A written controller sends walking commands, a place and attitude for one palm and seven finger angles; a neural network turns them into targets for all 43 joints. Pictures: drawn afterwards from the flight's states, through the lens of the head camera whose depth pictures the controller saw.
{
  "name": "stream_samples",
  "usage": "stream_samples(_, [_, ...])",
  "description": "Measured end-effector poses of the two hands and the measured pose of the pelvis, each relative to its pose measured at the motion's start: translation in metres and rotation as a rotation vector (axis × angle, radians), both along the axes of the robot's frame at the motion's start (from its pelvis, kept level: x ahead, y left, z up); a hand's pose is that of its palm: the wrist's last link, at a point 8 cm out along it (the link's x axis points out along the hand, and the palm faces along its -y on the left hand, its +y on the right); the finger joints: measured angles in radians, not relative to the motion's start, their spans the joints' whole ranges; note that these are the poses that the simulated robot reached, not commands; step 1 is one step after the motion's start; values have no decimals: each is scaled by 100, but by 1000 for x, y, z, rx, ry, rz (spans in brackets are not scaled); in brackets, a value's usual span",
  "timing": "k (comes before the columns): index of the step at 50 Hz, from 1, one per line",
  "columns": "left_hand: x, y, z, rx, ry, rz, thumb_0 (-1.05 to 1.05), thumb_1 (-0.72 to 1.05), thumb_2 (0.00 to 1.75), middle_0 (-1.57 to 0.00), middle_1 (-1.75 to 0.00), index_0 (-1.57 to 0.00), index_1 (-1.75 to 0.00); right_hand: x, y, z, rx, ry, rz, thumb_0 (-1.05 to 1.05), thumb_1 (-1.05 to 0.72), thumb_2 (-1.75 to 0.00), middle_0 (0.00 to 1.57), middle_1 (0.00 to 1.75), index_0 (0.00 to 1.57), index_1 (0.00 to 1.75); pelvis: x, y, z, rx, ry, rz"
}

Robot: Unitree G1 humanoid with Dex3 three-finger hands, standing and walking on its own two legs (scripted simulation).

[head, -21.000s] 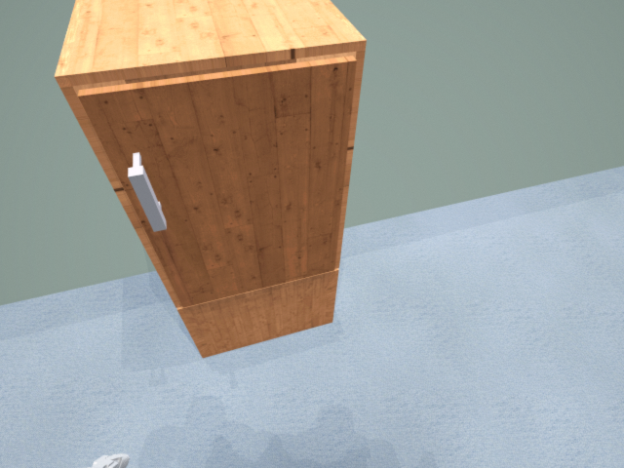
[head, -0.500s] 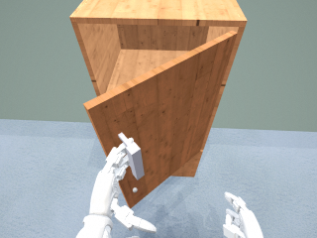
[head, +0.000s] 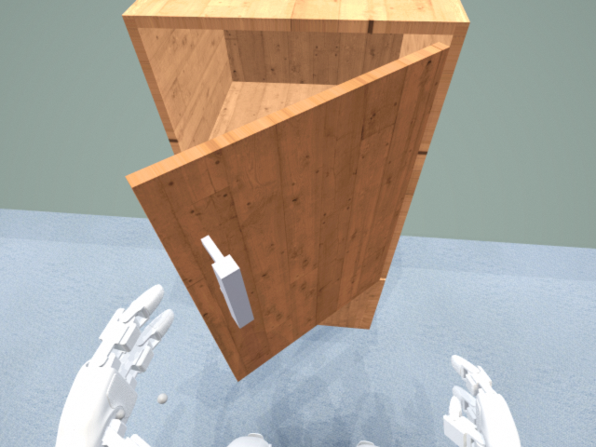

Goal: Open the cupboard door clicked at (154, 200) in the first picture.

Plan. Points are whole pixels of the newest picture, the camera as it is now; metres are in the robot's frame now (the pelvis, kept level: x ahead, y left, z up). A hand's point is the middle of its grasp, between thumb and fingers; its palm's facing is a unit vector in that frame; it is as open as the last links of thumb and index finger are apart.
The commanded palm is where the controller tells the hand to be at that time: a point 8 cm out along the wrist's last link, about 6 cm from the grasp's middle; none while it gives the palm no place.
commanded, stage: draw the hand back to the body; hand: left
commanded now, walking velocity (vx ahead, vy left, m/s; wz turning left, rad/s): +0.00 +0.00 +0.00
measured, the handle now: (226, 282) +0.30 +0.11 +0.08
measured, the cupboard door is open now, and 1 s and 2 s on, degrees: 42 42 42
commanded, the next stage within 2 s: step back with the hand held close in 1.68 s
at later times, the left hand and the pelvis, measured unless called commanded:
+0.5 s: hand (106, 382) +0.17 +0.20 +0.12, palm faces -0.04 -1.00 -0.05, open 16.3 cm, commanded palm +0.14 +0.26 +0.14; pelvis -0.01 +0.03 +0.02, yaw -1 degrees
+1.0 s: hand (10, 317) +0.20 +0.27 +0.18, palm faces +0.31 -0.87 -0.38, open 12.7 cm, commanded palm +0.15 +0.32 +0.20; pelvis +0.02 +0.05 +0.06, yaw -1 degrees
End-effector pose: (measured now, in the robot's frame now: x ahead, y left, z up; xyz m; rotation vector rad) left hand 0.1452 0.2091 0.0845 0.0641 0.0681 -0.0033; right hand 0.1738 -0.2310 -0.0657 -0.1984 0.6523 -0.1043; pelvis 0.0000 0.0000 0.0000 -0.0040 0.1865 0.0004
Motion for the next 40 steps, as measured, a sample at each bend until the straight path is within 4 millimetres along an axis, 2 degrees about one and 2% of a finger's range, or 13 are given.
stream_samples(4, [-4,2,0,-22,-22,-24,-1,-50,30,-15,-30,-15,-30,-1,2,1,-11,-22,5,1,-91,-90,20,30,20,30,-5,3,-2,-8,-2,5])
stream_samples(9, [-1,4,0,-29,-45,-61,-1,-50,30,-15,-30,-15,-30,-6,9,3,-12,-41,0,1,-91,-90,20,30,20,30,-11,8,-3,-15,-10,2])
stream_samples(17, [5,28,28,-1,-89,-25,-1,-50,30,-15,-30,-15,-30,-14,29,17,23,-69,-24,1,-90,-90,20,30,20,30,-10,19,8,-26,-54,-7])
stream_samples(28, [4,50,46,0,-57,-28,-1,-49,30,-15,-30,-15,-30,-6,49,39,6,-121,17,1,-90,-90,20,30,20,30,-4,37,22,-37,-102,-6])
stream_samples(31, [5,59,55,12,-80,-9,-1,-46,32,-15,-30,-15,-30,-2,54,44,2,-132,30,1,-90,-90,20,30,20,30,-3,40,25,-40,-114,-3])
stream_samples(35, [6,73,71,169,-64,114,-1,-39,35,-16,-30,-15,-30,3,61,50,-15,-115,34,1,-90,-90,20,30,20,30,2,44,33,-36,-137,-9])
stream_samples(40, [6,84,82,247,-32,227,-1,-25,41,-16,-30,-16,-30,7,70,55,-12,-86,45,1,-90,-90,20,30,20,30,7,49,45,-32,-166,-10])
